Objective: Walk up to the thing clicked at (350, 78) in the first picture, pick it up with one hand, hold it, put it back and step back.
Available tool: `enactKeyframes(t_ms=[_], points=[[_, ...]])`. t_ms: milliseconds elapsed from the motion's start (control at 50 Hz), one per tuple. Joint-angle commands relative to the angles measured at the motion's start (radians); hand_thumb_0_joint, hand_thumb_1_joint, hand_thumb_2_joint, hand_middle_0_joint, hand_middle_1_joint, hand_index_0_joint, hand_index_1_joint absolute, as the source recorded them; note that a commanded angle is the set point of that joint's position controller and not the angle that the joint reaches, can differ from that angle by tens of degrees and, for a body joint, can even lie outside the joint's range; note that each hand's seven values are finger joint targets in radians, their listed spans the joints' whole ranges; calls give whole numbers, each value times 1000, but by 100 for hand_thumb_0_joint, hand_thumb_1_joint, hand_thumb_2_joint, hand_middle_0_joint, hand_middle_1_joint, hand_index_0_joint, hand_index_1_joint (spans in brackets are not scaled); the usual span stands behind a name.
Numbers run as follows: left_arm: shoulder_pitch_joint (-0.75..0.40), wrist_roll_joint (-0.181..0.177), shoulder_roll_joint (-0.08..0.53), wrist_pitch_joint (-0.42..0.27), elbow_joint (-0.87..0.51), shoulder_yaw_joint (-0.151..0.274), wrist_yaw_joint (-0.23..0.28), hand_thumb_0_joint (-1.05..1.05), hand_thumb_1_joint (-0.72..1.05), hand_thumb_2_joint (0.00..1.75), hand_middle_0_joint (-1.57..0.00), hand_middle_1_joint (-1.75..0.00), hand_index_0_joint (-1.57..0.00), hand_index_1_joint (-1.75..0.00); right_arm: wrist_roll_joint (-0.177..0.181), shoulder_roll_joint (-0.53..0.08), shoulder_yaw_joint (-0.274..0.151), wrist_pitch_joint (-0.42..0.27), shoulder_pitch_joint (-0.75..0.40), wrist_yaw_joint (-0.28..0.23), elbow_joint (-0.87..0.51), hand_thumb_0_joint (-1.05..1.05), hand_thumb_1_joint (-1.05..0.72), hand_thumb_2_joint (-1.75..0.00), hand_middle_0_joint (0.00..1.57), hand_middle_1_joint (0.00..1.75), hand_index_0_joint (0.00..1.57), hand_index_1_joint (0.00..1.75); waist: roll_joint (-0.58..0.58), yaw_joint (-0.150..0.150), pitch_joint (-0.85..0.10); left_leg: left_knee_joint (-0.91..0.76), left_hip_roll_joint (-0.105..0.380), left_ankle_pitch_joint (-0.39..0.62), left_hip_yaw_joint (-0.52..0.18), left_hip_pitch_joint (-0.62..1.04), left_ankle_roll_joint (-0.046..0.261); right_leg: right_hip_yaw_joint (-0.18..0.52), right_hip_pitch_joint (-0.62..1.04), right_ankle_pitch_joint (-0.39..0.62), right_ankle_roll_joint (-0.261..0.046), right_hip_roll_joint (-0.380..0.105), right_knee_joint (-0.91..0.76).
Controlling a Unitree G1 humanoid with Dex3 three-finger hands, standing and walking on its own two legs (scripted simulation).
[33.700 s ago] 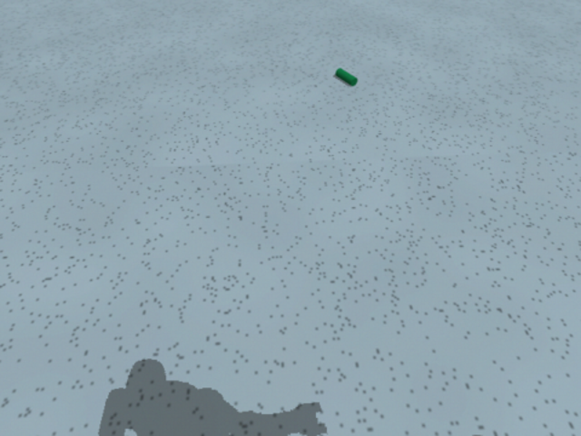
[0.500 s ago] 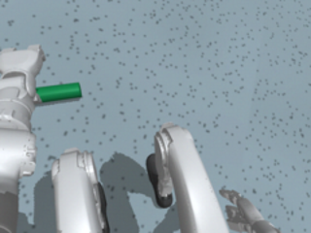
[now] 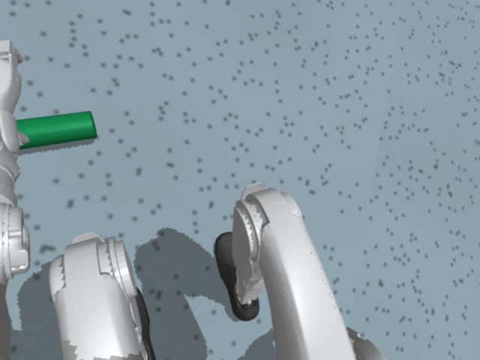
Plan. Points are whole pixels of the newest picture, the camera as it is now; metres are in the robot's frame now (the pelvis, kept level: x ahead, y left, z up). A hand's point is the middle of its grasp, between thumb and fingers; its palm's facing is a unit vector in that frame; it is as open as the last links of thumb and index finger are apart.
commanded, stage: home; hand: left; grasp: from above
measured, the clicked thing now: (51, 130) +0.54 +0.20 -0.31
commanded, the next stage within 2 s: none
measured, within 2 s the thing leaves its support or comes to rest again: neither
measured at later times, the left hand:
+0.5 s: hand out of the picture +0.33 +0.22 +0.03, palm faces -0.23 -0.69 -0.68, open 7.9 cm
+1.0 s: hand out of the picture +0.26 +0.19 +0.25, palm faces +0.13 -0.96 -0.24, open 7.4 cm
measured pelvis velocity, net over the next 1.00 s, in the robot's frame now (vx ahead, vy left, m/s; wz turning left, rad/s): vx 0.04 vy -0.01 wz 0.10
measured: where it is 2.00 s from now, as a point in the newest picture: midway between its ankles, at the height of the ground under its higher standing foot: (192, 319)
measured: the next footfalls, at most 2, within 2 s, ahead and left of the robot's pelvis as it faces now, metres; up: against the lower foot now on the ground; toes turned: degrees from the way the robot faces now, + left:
none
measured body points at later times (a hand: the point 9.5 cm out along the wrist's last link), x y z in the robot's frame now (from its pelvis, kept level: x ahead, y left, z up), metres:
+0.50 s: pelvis -0.01 +0.00 +0.15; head +0.16 +0.03 +0.57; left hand +0.34 +0.25 +0.07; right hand +0.17 -0.27 +0.04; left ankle +0.06 +0.12 -0.30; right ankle +0.11 -0.13 -0.30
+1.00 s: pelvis +0.04 -0.01 +0.33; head +0.11 +0.01 +0.77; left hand +0.25 +0.24 +0.26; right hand +0.21 -0.24 +0.24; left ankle +0.06 +0.12 -0.30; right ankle +0.11 -0.13 -0.30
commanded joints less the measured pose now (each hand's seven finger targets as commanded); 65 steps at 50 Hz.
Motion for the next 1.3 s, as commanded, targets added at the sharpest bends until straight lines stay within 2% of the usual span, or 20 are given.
enactKeyframes(t_ms=[0, 20, 40, 60, 80, 120, 140, 160, 220, 260, 300, 380, 440, 500, 540, 660, 840, 940, 1120, 1280], points=[[-297, -71, 258, 44, -289, 81, -15, 0, -19, 95, -23, -71, -20, -73, 25, -310, -135, 14, 268, 12, -19, 0, -89, -89, 20, 30, 20, 30, 487, 84, -973, -343, -10, 465, 80, 689, -4, -73, 588, 351, -78, 33, -212], [-170, -92, 170, 70, -173, 48, -45, 0, -13, 95, -23, -69, -21, -71, 39, -308, -140, 25, 262, 16, -18, 0, -89, -90, 20, 30, 20, 30, 440, 102, -921, -365, -18, 443, 82, 653, -1, -69, 581, 328, -81, 33, -232], [-153, -128, 142, 76, -214, 45, -73, 0, -5, 96, -23, -67, -21, -69, 44, -300, -143, 33, 260, 23, -32, 0, -89, -90, 20, 30, 20, 30, 413, 93, -880, -381, -14, 437, 77, 631, 2, -68, 577, 315, -78, 36, -250], [-87, -160, 142, 87, -226, 62, -99, 0, 0, 98, -23, -67, -21, -69, 53, -308, -151, 41, 253, 22, -50, 0, -89, -90, 20, 30, 20, 30, 392, 116, -887, -408, -15, 441, 67, 641, 1, -64, 585, 311, -77, 34, -263], [-24, -209, 94, 100, -245, 41, -133, 0, 6, 97, -23, -64, -21, -66, 64, -301, -159, 53, 249, 22, -55, 0, -89, -90, 20, 30, 20, 30, 362, 130, -854, -425, -15, 430, 60, 646, 1, -64, 581, 286, -81, 35, -283], [33, -291, 99, 114, -395, 74, -197, 0, 19, 102, -24, -64, -22, -66, 83, -316, -179, 72, 229, 20, -107, 0, -89, -90, 20, 30, 20, 30, 304, 150, -872, -453, -16, 452, 62, 664, 5, -53, 648, 305, -83, 33, -325], [100, -335, 38, 123, -421, 52, -233, 0, 27, 107, -24, -66, -23, -67, 93, -309, -181, 82, 213, 16, -133, 0, -89, -90, 20, 30, 20, 30, 237, 145, -853, -473, -17, 425, 60, 636, 12, -50, 675, 301, -79, 33, -349], [108, -389, -102, 130, -496, -54, -275, 0, 32, 106, -24, -63, -23, -65, 103, -279, -172, 91, 221, 12, -107, 0, -89, -90, 20, 30, 20, 30, 207, 121, -791, -493, -20, 375, 63, 601, 19, -46, 674, 282, -79, 36, -390], [199, -528, -56, 125, -737, 3, -336, 0, 56, 98, -22, -46, -21, -47, 125, -274, -194, 96, 177, -23, -160, 0, -90, -90, 20, 30, 20, 30, 131, 154, -775, -566, -18, 255, 54, 610, 25, -31, 736, 187, -71, 33, -479], [236, -598, -77, 115, -858, -8, -359, 0, 72, 92, -21, -38, -20, -38, 131, -267, -205, 94, 133, -47, -185, 0, -90, -90, 20, 30, 20, 30, 105, 167, -778, -602, -18, 193, 43, 656, 19, -24, 759, 126, -73, 32, -523], [319, -646, -117, 102, -942, -27, -353, 0, 83, 90, -20, -30, -20, -30, 136, -236, -206, 85, 90, -70, -199, 0, -90, -90, 20, 30, 20, 30, 93, 182, -758, -645, -14, 149, 46, 698, 18, -12, 786, 86, -69, 30, -570], [403, -704, -135, 106, -1028, 7, -297, 0, 90, 90, -20, -30, -20, -30, 157, -198, -202, 67, 30, -110, -200, 0, -90, -90, 20, 30, 20, 30, 147, 223, -770, -759, -6, 97, 34, 831, 15, 11, 831, 70, -59, 24, -626], [474, -744, -204, 138, -1034, -17, -257, 0, 90, 90, -20, -30, -20, -30, 169, -180, -190, 45, -5, -144, -187, 0, -90, -90, 20, 30, 20, 30, 159, 213, -685, -862, -4, 28, 16, 892, 11, 12, 861, 33, -56, 22, -694], [542, -833, -218, 186, -1104, -13, -250, 0, 90, 90, -20, -30, -20, -30, 178, -173, -185, 21, -43, -179, -193, 0, -90, -90, 20, 30, 20, 30, 145, 237, -692, -933, -5, 6, 13, 982, 12, 24, 945, 10, -53, 25, -778], [649, -901, -269, 222, -1104, -37, -261, 0, 90, 90, -20, -30, -20, -30, 183, -160, -178, 5, -64, -198, -197, 0, -90, -90, 20, 30, 20, 30, 107, 227, -647, -975, -7, 31, 24, 1010, 15, 31, 1017, 16, -49, 25, -843], [830, -1073, -289, 270, -1185, -12, -287, 0, 90, 90, -20, -30, -20, -30, 191, -124, -149, -33, -107, -241, -230, 0, -90, -90, 20, 30, 20, 30, 48, 235, -529, -1080, -3, 66, 39, 1099, 28, 57, 1186, 23, -41, 29, -1005], [1099, -1209, -355, 343, -1333, 45, -312, 0, 90, 90, -20, -30, -20, -30, 199, -91, -115, -67, -66, -294, -264, 0, -90, -90, 20, 30, 20, 30, 50, 263, -461, -1274, 4, 269, 38, 1360, 20, 52, 1450, 199, -38, 33, -1196], [1258, -1250, -381, 386, -1449, 57, -332, 0, 90, 90, -20, -30, -20, -30, 194, -82, -106, -85, -29, -320, -291, 0, -90, -90, 20, 30, 20, 30, 61, 277, -396, -1383, 7, 362, 37, 1491, 11, 38, 1565, 271, -37, 40, -1302], [1523, -1265, -398, 456, -1657, 33, -364, 0, 90, 90, -20, -30, -20, -30, 183, -72, -105, -130, 13, -353, -336, 0, -90, -90, 20, 30, 20, 30, 58, 290, -281, -1521, 10, 487, 46, 1656, 8, 13, 1710, 363, -36, 57, -1447], [1574, -1265, -394, 478, -1715, 39, -404, 0, 90, 90, -20, -30, -20, -30, 171, -80, -110, -176, 6, -357, -349, 0, -90, -90, 20, 30, 20, 30, 39, 295, -195, -1586, 18, 480, 32, 1689, 8, -13, 1732, 339, -34, 62, -1484]])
